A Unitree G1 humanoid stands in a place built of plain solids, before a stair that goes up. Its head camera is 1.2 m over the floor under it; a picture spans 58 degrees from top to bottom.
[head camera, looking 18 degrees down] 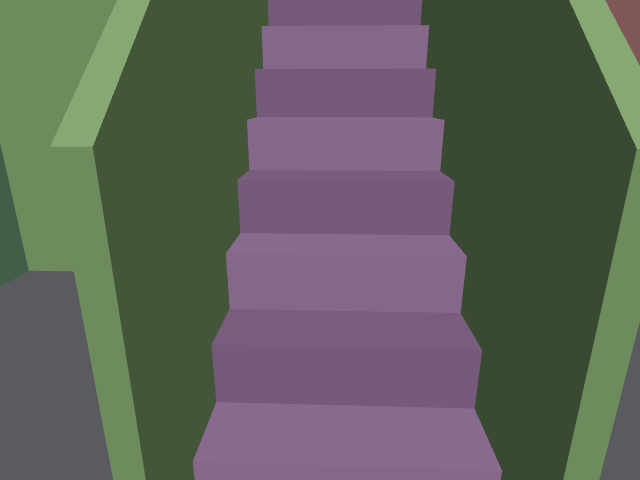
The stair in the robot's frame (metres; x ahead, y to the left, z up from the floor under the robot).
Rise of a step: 0.19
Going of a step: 0.21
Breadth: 0.73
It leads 2 degrees to the right of straight ahead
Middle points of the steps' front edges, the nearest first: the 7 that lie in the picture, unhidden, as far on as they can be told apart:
0.81 -0.06 0.38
1.02 -0.07 0.57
1.23 -0.08 0.75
1.44 -0.08 0.94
1.66 -0.09 1.13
1.87 -0.10 1.32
2.08 -0.11 1.51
